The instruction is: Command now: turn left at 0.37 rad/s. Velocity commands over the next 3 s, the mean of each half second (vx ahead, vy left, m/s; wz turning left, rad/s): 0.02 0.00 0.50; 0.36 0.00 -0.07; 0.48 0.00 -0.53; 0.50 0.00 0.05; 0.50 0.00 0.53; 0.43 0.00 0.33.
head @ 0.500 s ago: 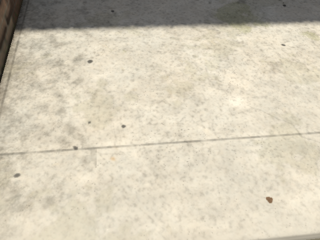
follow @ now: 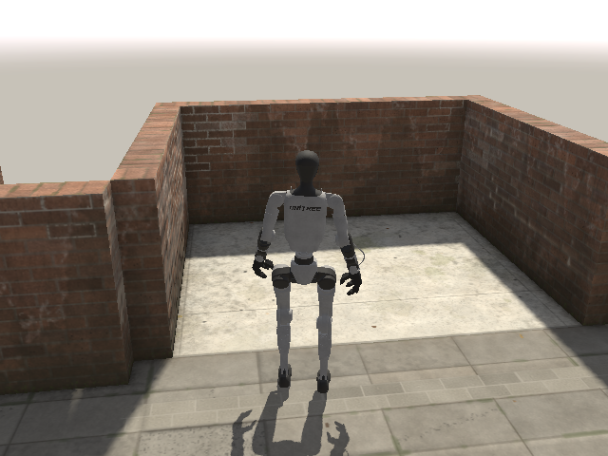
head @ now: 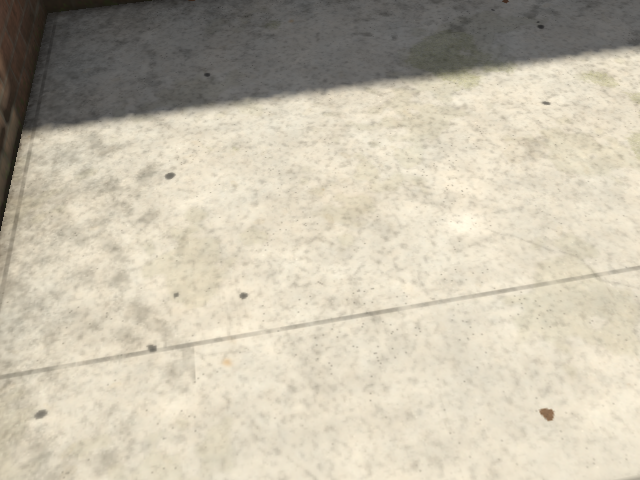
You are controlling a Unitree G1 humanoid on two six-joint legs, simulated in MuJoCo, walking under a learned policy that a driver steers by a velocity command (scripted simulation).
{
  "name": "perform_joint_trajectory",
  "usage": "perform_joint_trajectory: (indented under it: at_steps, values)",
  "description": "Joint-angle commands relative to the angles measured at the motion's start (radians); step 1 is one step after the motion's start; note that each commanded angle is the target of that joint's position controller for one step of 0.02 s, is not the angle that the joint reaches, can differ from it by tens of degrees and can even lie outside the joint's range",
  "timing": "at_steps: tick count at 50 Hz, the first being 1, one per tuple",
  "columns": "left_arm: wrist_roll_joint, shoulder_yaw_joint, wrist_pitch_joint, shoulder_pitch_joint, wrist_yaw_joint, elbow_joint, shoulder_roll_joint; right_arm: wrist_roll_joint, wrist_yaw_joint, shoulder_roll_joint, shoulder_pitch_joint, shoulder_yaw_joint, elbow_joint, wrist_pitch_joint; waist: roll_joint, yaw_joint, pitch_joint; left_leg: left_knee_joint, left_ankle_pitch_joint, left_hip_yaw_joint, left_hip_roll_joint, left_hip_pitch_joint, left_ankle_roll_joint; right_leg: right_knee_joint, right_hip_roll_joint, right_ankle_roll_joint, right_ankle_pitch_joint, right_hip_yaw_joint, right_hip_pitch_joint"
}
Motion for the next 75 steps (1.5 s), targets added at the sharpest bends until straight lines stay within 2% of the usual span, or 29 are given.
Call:
perform_joint_trajectory:
  at_steps: [1,5,7,8,9,10,12,15,20,24,30,34,35,36,37,39,42,45,52,55,57,58,59,60,61,62,63,68,75]
  values:
    - [0.003,0.052,-0.005,0.027,0.007,-0.036,0.162,0.004,0.002,-0.054,-0.024,-0.019,-0.079,0.001,-0.173,0.049,-0.068,-0.031,-0.020,0.015,0.017,-0.063,-0.015,-0.065,-0.257,-0.182,0.529,0.125,0.131]
    - [0.004,0.075,-0.002,0.026,-0.003,-0.028,0.201,0.013,0.014,-0.062,-0.030,-0.023,-0.106,0.005,-0.202,0.052,-0.094,-0.203,0.022,0.056,0.005,0.040,0.006,-0.013,-0.279,-0.163,0.491,0.119,0.113]
    - [-0.004,0.084,0.001,0.011,-0.006,-0.024,0.211,0.006,0.012,-0.058,0.010,-0.023,-0.100,-0.009,-0.151,0.006,-0.099,-0.432,0.220,0.063,-0.012,0.174,0.032,0.084,-0.250,-0.092,0.352,0.063,0.032]
    - [0.000,0.083,0.001,0.042,-0.010,-0.020,0.188,-0.010,0.004,-0.116,0.018,-0.036,-0.103,-0.023,-0.006,0.004,-0.093,-0.567,0.315,-0.107,0.069,0.263,0.056,0.241,-0.188,-0.021,0.143,-0.003,-0.084]
    - [0.005,0.058,0.007,0.031,-0.014,-0.086,0.099,-0.011,0.001,-0.286,0.025,-0.074,-0.130,-0.035,0.282,0.027,-0.068,-0.592,0.735,-0.525,0.374,0.341,0.172,0.460,-0.001,0.066,-0.338,-0.085,-0.369]
    - [0.006,0.058,0.021,-0.062,0.000,-0.100,0.128,-0.003,-0.001,-0.291,0.133,-0.085,-0.099,-0.033,0.201,-0.060,-0.088,-0.586,0.843,-0.541,0.414,0.305,0.297,0.598,0.021,0.055,-0.424,0.061,-0.390]
    - [-0.014,0.066,0.020,-0.042,-0.007,-0.076,0.150,0.006,-0.012,-0.190,0.018,-0.058,-0.108,-0.020,0.068,0.011,-0.011,-0.581,0.687,-0.381,0.289,0.259,0.265,0.652,-0.019,0.044,-0.255,0.112,-0.405]
    - [0.008,0.075,0.013,0.023,-0.022,-0.045,0.173,0.015,-0.018,-0.152,-0.061,-0.046,-0.136,-0.015,0.076,0.042,-0.068,-0.567,0.758,-0.297,0.190,0.300,0.212,0.656,-0.002,0.058,-0.126,0.099,-0.372]
    - [0.001,0.069,0.023,0.001,-0.021,-0.066,0.156,0.011,-0.018,-0.178,-0.003,-0.059,-0.124,-0.018,0.074,0.014,-0.063,-0.568,0.650,-0.352,0.182,0.337,0.221,0.548,0.007,0.078,-0.110,0.109,-0.407]
    - [0.016,0.070,0.011,-0.053,-0.034,-0.089,0.173,-0.007,-0.011,-0.187,0.036,-0.065,-0.120,-0.016,0.106,-0.023,-0.035,-0.676,-0.003,-0.494,0.170,0.295,0.254,0.423,0.013,0.078,-0.120,0.114,-0.414]
    - [0.011,0.051,-0.036,-0.041,-0.048,-0.081,0.142,-0.019,-0.005,-0.165,0.045,-0.053,-0.096,-0.049,0.097,-0.024,-0.021,-0.671,-0.025,-0.487,0.164,0.210,0.244,0.233,0.019,0.035,-0.115,0.072,-0.255]
    - [0.002,0.045,-0.059,0.096,-0.037,-0.031,0.128,-0.015,-0.005,-0.156,0.006,-0.043,-0.087,-0.063,0.028,0.063,0.007,-0.588,-0.085,-0.417,0.122,-0.030,0.188,-0.010,0.053,-0.031,-0.050,0.040,0.118]
    - [0.004,0.049,-0.071,0.179,-0.031,-0.009,0.153,-0.018,-0.008,-0.115,-0.006,-0.030,-0.092,-0.071,-0.039,0.099,-0.008,-0.470,-0.082,-0.351,0.082,-0.118,0.154,-0.071,-0.013,-0.049,-0.134,0.160,0.239]
    - [0.013,0.066,-0.080,0.271,-0.025,-0.001,0.246,-0.011,-0.003,-0.039,-0.025,-0.007,-0.122,-0.083,-0.233,0.127,-0.044,-0.173,-0.046,-0.155,-0.030,-0.234,0.097,-0.241,-0.243,-0.119,-0.428,0.538,0.330]
    - [0.004,0.092,-0.077,0.318,-0.037,0.030,0.319,-0.028,-0.005,-0.119,-0.081,-0.024,-0.149,-0.088,-0.226,0.131,0.039,-0.029,-0.077,-0.056,-0.081,-0.392,0.076,-0.346,-0.361,-0.213,-0.572,0.838,0.268]
    - [-0.011,0.077,-0.081,0.231,-0.057,0.011,0.229,-0.038,0.010,-0.142,-0.088,-0.030,-0.130,-0.098,-0.097,0.067,0.102,0.074,0.091,-0.096,0.018,-0.382,0.058,-0.317,-0.284,-0.217,-0.469,0.713,0.174]
    - [-0.013,0.069,-0.099,0.231,-0.053,0.024,0.186,-0.044,0.029,-0.110,-0.097,-0.019,-0.112,-0.101,-0.139,0.056,0.037,0.065,0.232,-0.051,0.043,-0.308,0.012,-0.313,-0.149,-0.176,-0.085,0.489,0.167]
    - [-0.024,0.074,-0.103,0.302,-0.044,0.061,0.177,-0.043,0.031,-0.084,-0.163,-0.008,-0.132,-0.092,-0.126,0.067,0.009,0.030,0.282,-0.021,0.044,-0.327,-0.026,-0.287,-0.122,-0.187,0.163,0.428,0.189]
    - [-0.012,0.088,-0.089,0.400,-0.030,0.095,0.192,-0.018,0.031,-0.059,-0.399,0.017,-0.209,-0.094,-0.144,0.133,0.016,-0.234,0.352,0.006,0.006,-0.262,-0.049,-0.198,-0.109,-0.180,0.402,0.421,0.172]
    - [-0.009,0.096,-0.086,0.344,-0.023,0.078,0.213,-0.009,0.019,-0.088,-0.334,0.010,-0.199,-0.102,-0.151,0.078,-0.010,-0.329,0.348,-0.014,-0.010,-0.064,-0.016,-0.135,-0.128,-0.134,0.480,0.456,0.114]
    - [-0.015,0.101,-0.093,0.291,-0.030,0.063,0.232,-0.009,-0.005,-0.136,-0.135,-0.012,-0.135,-0.114,-0.106,-0.023,-0.098,-0.423,0.346,-0.012,-0.030,0.240,0.026,0.069,-0.071,-0.088,0.610,0.421,0.044]
    - [-0.026,0.096,-0.101,0.284,-0.040,0.049,0.206,-0.026,-0.025,-0.193,0.001,-0.029,-0.113,-0.125,-0.035,-0.080,-0.203,-0.446,0.258,-0.121,0.092,0.461,0.063,0.292,-0.006,-0.064,0.481,0.367,-0.062]
    - [-0.056,0.072,-0.105,0.341,-0.038,0.011,0.096,-0.054,-0.040,-0.272,0.112,-0.048,-0.118,-0.124,0.158,-0.087,-0.355,-0.520,-0.030,-0.497,0.389,0.710,0.125,0.592,0.105,-0.038,-0.033,0.248,-0.293]
    - [-0.033,0.076,-0.092,0.381,-0.035,0.002,0.140,-0.042,-0.036,-0.278,0.063,-0.052,-0.113,-0.110,0.249,-0.026,-0.352,-0.640,-0.108,-0.812,0.476,0.635,0.186,0.738,0.113,-0.043,-0.281,0.194,-0.411]
    - [-0.009,0.084,-0.077,0.335,-0.035,0.026,0.173,-0.032,-0.032,-0.180,-0.016,-0.034,-0.123,-0.106,0.094,0.002,-0.187,-0.648,-0.155,-0.692,0.432,0.492,0.178,0.793,0.039,-0.052,-0.191,0.195,-0.447]
    - [-0.001,0.081,-0.074,0.276,-0.048,0.027,0.159,-0.025,-0.028,-0.115,-0.063,-0.019,-0.124,-0.110,0.020,0.008,-0.089,-0.661,-0.029,-0.530,0.377,0.374,0.167,0.767,0.009,-0.050,-0.117,0.179,-0.433]
    - [0.001,0.080,-0.069,0.256,-0.057,0.026,0.140,-0.028,-0.026,-0.088,-0.080,-0.010,-0.118,-0.115,0.032,0.025,-0.051,-0.681,0.111,-0.403,0.328,0.307,0.147,0.733,-0.016,-0.044,-0.084,0.168,-0.408]
    - [0.016,0.076,-0.031,0.163,-0.090,-0.010,0.117,-0.004,-0.014,-0.080,-0.012,-0.011,-0.060,-0.160,0.066,0.048,-0.023,-0.725,0.491,-0.144,0.283,0.276,0.148,0.697,-0.043,-0.025,-0.005,0.140,-0.450]
    - [0.012,0.044,-0.040,-0.098,-0.121,-0.106,0.077,-0.004,-0.015,-0.086,0.050,-0.013,-0.007,-0.156,0.047,0.012,0.026,-0.738,0.669,0.097,0.232,0.292,0.122,0.374,-0.039,-0.015,0.241,0.038,-0.467]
